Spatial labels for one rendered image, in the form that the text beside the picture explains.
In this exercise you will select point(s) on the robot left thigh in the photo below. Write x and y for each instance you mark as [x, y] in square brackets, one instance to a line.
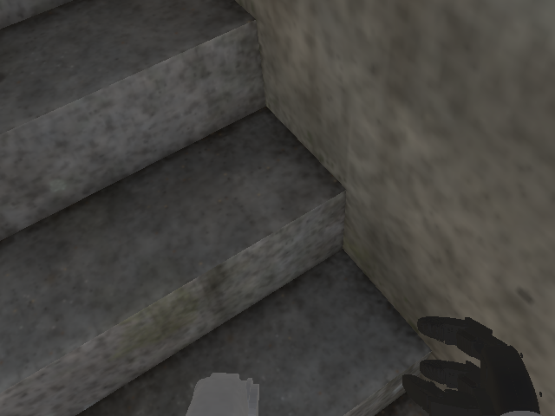
[224, 394]

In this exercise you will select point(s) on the robot right hand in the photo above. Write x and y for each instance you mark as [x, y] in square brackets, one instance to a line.
[501, 384]

